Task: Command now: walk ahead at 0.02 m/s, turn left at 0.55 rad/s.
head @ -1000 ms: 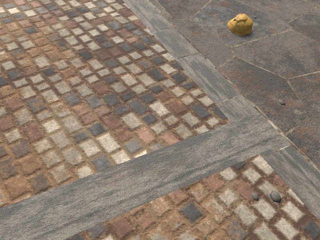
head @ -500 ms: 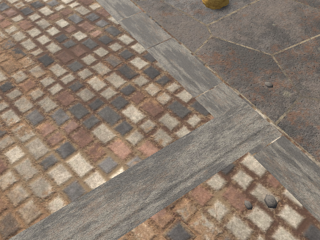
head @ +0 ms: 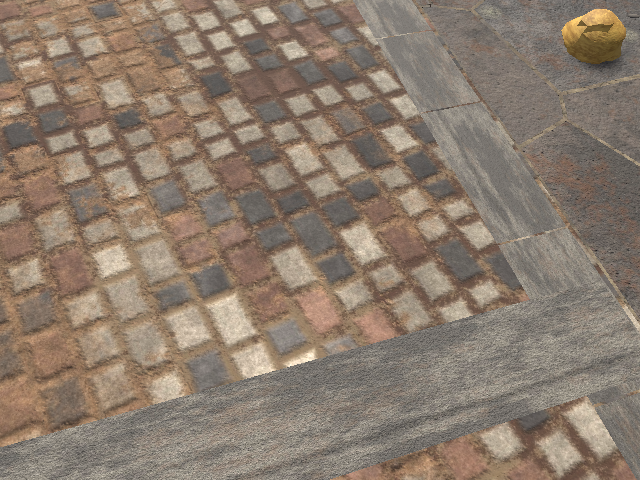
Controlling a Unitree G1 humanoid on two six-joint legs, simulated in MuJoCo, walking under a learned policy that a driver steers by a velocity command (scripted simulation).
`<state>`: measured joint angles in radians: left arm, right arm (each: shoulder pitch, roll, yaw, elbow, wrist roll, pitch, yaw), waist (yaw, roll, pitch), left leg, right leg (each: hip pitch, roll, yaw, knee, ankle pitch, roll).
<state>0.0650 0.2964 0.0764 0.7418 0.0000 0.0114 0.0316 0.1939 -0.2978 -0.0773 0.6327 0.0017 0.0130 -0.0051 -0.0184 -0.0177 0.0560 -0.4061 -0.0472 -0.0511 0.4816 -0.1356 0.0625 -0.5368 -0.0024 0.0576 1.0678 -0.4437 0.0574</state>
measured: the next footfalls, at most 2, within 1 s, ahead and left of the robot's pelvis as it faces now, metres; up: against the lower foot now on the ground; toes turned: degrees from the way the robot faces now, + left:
right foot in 0.24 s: +0.08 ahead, -0.15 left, +0.00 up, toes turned +14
left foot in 0.66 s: +0.01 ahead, +0.13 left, +0.00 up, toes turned +29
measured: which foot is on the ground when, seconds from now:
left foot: down 0.00-0.24, up 0.26-0.64, down 0.66-1.00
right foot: up 0.00-0.22, down 0.24-0.66, up 0.68-1.00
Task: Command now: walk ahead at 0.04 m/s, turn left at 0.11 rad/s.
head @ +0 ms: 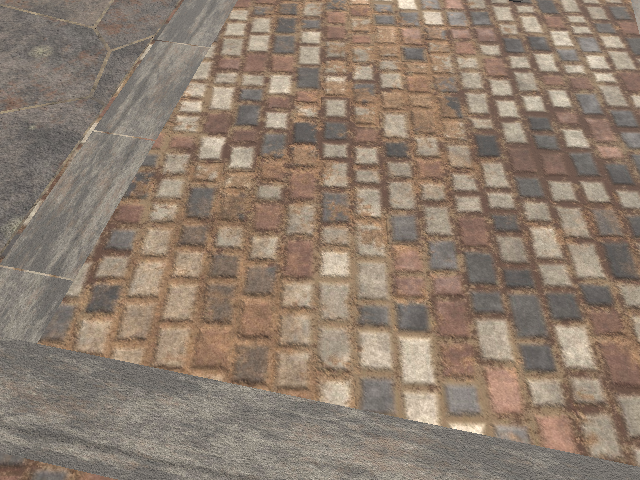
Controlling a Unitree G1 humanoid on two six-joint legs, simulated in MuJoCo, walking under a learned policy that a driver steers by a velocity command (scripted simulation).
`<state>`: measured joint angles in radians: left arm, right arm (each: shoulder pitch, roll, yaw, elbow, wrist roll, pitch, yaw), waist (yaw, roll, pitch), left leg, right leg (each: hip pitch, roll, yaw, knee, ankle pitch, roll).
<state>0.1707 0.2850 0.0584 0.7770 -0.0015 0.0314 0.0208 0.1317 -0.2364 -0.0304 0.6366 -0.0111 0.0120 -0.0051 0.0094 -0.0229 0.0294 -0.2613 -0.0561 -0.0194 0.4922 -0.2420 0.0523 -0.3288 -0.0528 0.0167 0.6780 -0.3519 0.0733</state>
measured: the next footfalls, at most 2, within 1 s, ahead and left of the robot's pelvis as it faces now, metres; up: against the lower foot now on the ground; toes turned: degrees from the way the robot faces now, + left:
right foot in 0.04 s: +0.03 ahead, -0.15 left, +0.00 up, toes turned +0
right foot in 0.76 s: +0.44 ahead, -0.11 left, +0.00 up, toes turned -1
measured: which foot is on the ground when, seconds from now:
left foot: down 0.00-0.78, up 0.80-1.00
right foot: up 0.00-0.02, down 0.04-0.30, up 0.32-0.74, down 0.76-1.00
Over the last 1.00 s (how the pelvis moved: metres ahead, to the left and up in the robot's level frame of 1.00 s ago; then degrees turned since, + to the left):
0.00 0.00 0.00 28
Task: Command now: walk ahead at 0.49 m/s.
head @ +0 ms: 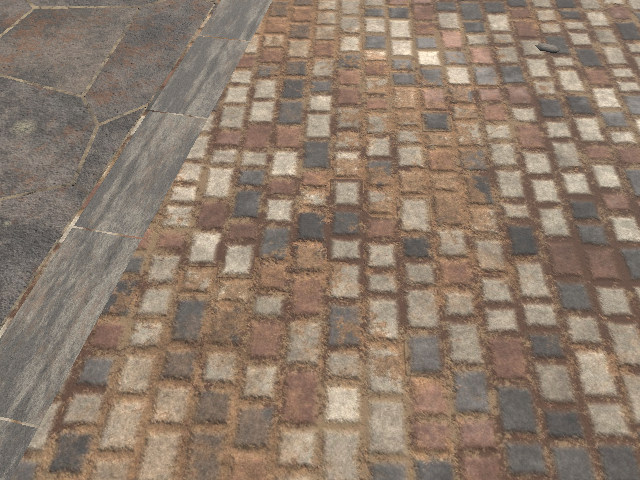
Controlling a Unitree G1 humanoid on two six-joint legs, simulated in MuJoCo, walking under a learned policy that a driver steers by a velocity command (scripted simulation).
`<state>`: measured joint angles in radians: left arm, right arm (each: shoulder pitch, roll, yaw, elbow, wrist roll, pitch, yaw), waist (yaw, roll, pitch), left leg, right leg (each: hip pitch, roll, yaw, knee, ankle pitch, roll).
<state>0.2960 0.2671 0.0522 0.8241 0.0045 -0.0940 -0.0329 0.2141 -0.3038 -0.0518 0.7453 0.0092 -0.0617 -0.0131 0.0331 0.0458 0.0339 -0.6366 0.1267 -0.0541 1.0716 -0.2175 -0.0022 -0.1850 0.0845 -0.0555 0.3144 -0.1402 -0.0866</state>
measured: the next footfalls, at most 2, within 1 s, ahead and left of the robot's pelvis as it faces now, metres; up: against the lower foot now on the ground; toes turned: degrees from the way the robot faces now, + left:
left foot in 0.30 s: +0.35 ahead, +0.16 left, +0.00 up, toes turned +2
right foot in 0.82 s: +0.64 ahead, -0.09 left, +0.00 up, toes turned -2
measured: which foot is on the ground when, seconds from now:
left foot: up 0.00-0.28, down 0.30-0.82, up 0.84-1.00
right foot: down 0.00-0.32, up 0.34-0.80, down 0.82-1.00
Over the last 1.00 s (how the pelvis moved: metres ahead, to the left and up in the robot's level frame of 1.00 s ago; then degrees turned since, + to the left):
0.38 -0.03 0.01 0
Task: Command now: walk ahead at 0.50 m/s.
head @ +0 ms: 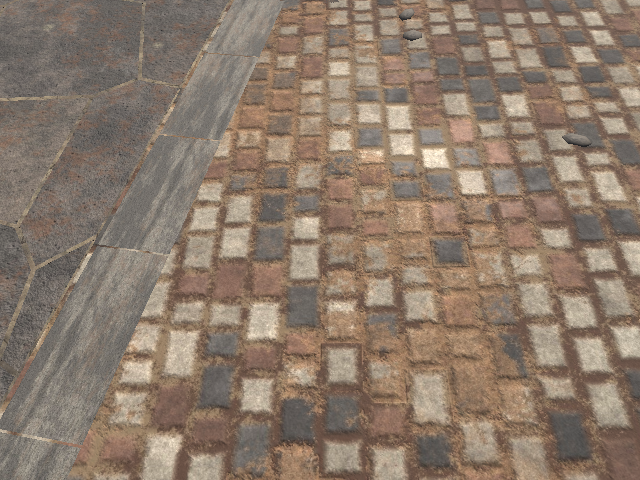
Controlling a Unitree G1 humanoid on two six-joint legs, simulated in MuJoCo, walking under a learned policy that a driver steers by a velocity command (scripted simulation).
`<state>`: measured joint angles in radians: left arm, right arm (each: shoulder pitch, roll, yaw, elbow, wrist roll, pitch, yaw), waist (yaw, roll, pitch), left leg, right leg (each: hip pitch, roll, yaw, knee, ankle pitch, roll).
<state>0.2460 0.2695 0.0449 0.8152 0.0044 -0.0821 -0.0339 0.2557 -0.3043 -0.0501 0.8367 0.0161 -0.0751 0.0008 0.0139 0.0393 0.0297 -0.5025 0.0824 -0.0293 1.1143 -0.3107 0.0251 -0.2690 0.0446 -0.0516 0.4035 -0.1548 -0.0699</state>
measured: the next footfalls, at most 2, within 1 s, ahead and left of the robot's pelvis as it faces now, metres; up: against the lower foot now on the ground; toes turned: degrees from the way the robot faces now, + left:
left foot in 0.36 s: +0.38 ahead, +0.15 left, +0.00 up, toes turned +0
right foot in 0.90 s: +0.61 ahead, -0.15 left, +0.00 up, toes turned -22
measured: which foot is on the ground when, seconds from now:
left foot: up 0.00-0.34, down 0.36-0.90, up 0.92-1.00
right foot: down 0.00-0.38, up 0.40-0.88, down 0.90-1.00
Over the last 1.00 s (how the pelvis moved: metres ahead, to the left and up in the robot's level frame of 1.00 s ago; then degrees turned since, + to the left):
0.56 0.00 0.00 0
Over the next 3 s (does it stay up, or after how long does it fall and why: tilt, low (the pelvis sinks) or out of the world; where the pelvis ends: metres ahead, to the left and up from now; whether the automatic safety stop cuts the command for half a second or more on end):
stays up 1.54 -0.44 -0.01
